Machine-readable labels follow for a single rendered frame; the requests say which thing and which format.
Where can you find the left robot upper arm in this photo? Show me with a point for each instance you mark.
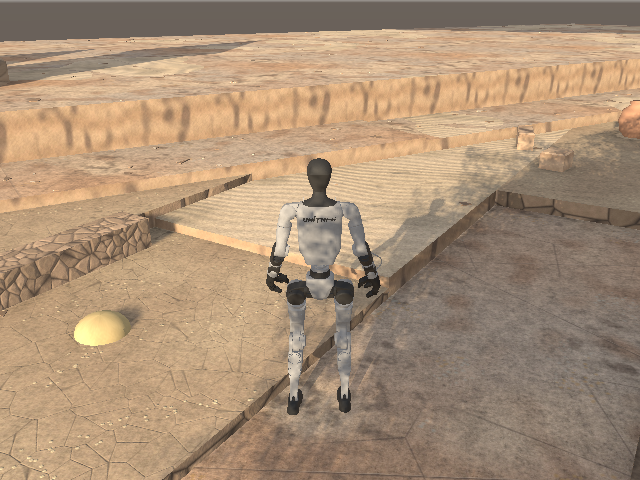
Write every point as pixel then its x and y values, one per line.
pixel 287 213

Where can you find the right robot upper arm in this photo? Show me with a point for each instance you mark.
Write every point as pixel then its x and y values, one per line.
pixel 351 212

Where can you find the left robot thigh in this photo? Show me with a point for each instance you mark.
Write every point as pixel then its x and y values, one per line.
pixel 296 294

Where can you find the left robot forearm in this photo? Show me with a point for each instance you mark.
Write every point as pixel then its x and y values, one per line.
pixel 274 264

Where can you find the left robot hand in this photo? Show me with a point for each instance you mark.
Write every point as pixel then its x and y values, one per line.
pixel 270 282

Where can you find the right robot hand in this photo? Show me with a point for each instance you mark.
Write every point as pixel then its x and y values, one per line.
pixel 370 282

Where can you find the right robot foot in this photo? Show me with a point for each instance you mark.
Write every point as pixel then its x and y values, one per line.
pixel 344 404

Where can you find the right robot forearm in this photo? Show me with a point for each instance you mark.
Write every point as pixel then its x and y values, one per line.
pixel 368 264

